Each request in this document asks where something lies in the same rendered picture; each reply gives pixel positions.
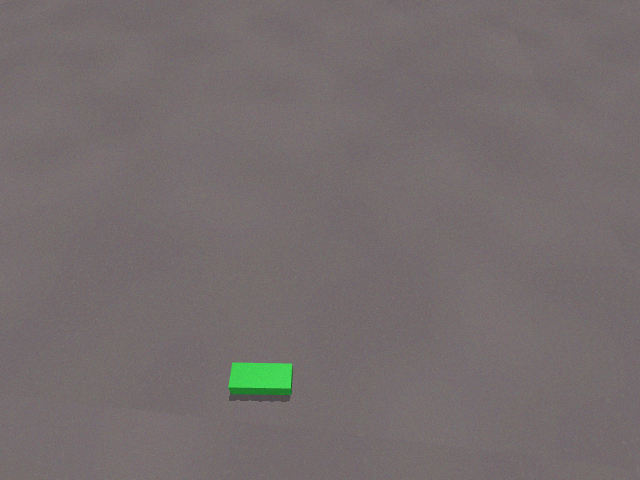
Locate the carton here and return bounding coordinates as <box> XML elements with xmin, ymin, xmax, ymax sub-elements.
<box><xmin>228</xmin><ymin>362</ymin><xmax>293</xmax><ymax>395</ymax></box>

